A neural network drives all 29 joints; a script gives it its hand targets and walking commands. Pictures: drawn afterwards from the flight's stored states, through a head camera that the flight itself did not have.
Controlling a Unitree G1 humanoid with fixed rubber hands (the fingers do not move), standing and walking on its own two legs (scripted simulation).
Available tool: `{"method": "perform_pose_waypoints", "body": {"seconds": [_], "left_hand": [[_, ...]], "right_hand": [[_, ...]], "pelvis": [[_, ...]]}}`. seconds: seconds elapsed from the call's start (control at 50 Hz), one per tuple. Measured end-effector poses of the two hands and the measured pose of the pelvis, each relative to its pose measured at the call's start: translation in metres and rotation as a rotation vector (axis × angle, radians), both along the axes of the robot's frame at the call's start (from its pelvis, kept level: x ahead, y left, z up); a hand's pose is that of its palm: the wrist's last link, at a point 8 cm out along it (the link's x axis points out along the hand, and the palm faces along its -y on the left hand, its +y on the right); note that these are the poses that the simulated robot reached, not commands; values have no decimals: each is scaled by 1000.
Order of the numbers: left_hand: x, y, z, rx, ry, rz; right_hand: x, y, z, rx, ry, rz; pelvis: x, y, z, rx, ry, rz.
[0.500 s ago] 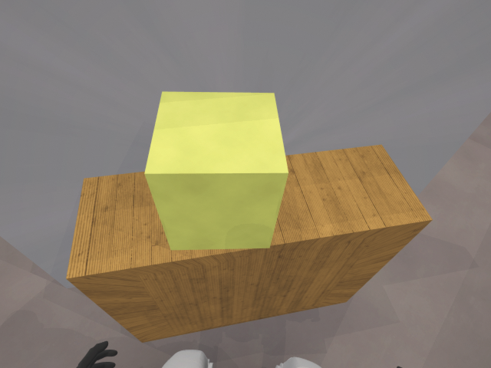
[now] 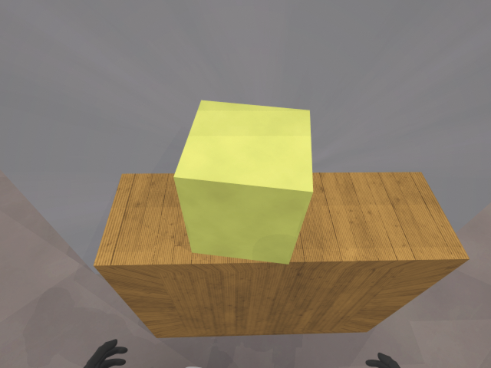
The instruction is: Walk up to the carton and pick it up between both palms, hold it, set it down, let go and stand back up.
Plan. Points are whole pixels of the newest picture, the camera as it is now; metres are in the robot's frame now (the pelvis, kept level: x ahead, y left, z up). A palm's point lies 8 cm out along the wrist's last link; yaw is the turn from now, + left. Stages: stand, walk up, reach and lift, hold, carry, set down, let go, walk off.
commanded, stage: walk up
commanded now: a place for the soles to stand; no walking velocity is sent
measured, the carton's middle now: (247, 186) +0.44 +0.01 +0.01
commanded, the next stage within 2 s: reach and lift in 0.56 s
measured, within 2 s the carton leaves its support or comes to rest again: neither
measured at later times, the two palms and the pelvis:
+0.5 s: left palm out of the picture +0.07 +0.28 -0.11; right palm out of the picture +0.12 -0.25 -0.10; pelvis +0.00 +0.01 -0.01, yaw +4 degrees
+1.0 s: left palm (105, 332) +0.18 +0.24 -0.07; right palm (397, 354) +0.16 -0.25 -0.07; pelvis +0.01 -0.02 +0.01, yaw -4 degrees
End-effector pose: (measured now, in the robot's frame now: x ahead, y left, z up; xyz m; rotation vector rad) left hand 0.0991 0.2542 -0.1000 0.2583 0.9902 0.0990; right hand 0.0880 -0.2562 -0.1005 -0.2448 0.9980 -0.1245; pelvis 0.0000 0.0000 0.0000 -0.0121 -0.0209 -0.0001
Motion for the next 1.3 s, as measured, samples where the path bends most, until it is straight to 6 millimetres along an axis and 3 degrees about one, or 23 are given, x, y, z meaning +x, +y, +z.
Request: {"method": "perform_pose_waypoints", "body": {"seconds": [0.2, 0.58, 0.62, 0.68, 0.76, 0.84, 1.04, 1.3], "left_hand": [[6, 15, -3, 10, -19, 39], [-31, 28, -12, 26, 78, 112], [-24, 29, -17, 45, 123, 130], [3, 22, -17, 51, 118, 124], [43, 5, 1, 32, 15, 99], [68, -9, 17, -3, -59, 90], [81, -16, 28, -46, -120, 91], [103, -10, 42, -64, -268, 61]], "right_hand": [[7, 1, 3, -32, 15, 30], [33, 6, 4, -51, -13, 93], [40, 1, -6, -43, -35, 72], [52, -1, -13, -14, -79, 57], [61, 6, 2, 19, -164, 67], [63, 10, 19, 28, -214, 74], [72, 13, 36, 33, -269, 43], [103, 38, 45, 77, -380, 35]], "pelvis": [[3, 4, -3, -7, 1, 39], [2, 4, -5, -10, 13, 61], [-2, 1, -10, -9, 26, 34], [-7, -4, -16, -9, 12, -3], [-7, -12, -8, 2, -32, -32], [-1, -17, 2, 14, -49, -51], [15, -14, 12, 16, -48, -81], [38, 3, 17, 1, -31, -92]]}}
